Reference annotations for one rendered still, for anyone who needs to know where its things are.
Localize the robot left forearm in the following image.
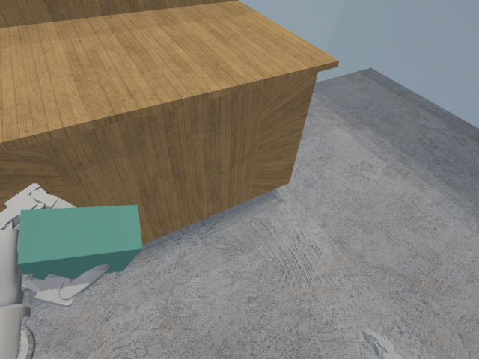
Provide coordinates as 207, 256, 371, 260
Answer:
0, 304, 36, 359

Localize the table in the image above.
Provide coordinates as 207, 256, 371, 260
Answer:
0, 0, 339, 245

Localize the sponge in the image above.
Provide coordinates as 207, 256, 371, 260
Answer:
18, 205, 142, 280

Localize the left robot hand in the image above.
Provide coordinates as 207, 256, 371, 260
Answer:
0, 183, 111, 307

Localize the right robot hand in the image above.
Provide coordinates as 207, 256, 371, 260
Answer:
363, 329, 403, 359

